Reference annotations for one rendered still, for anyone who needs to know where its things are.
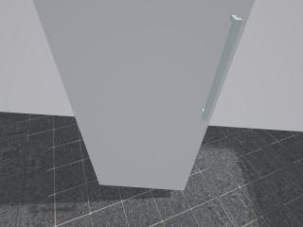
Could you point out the fridge door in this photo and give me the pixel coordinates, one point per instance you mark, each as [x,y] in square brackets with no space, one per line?
[137,74]

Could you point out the handle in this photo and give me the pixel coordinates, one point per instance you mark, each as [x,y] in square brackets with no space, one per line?
[228,47]

